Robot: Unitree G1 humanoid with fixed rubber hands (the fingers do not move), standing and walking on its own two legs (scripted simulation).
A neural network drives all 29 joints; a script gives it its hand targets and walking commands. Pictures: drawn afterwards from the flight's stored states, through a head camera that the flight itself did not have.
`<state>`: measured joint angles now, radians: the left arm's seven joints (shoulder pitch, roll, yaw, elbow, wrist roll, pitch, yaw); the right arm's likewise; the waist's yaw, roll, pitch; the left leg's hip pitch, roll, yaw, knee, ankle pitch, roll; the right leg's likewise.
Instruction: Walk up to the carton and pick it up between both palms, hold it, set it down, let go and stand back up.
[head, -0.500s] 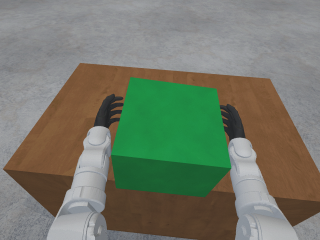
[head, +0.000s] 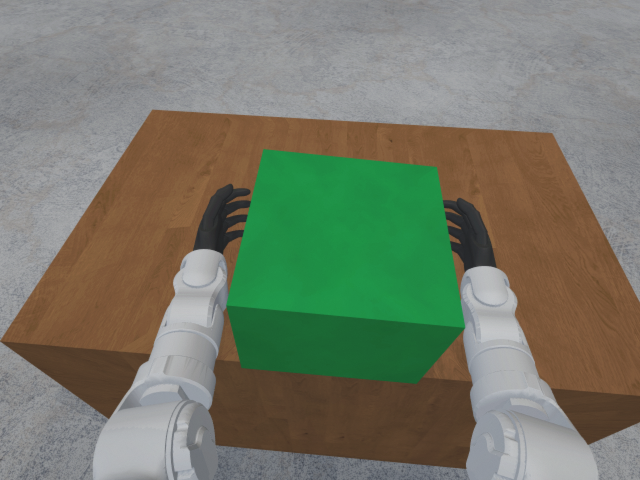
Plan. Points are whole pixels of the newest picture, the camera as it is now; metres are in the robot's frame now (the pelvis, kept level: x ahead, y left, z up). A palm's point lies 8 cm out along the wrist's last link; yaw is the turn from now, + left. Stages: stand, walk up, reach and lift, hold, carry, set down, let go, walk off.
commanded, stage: set down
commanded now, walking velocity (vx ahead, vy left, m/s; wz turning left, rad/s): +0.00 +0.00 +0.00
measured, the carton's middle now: (340, 266) +0.41 -0.05 +0.03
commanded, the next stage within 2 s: none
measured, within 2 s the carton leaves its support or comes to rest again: rests again in 1.20 s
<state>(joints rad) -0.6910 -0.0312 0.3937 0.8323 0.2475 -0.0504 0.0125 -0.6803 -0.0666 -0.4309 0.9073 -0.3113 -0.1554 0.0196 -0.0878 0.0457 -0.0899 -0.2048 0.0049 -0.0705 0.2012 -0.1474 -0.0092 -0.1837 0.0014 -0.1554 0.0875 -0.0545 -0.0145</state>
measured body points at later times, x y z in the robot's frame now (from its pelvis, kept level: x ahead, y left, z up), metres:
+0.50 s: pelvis +0.01 +0.00 +0.00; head +0.08 -0.01 +0.44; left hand +0.45 +0.11 +0.05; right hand +0.41 -0.23 +0.04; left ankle -0.04 +0.13 -0.75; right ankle -0.02 -0.10 -0.75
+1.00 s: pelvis +0.01 +0.00 -0.01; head +0.11 -0.02 +0.43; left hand +0.46 +0.10 +0.02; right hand +0.42 -0.24 +0.01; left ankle -0.04 +0.13 -0.75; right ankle -0.02 -0.10 -0.75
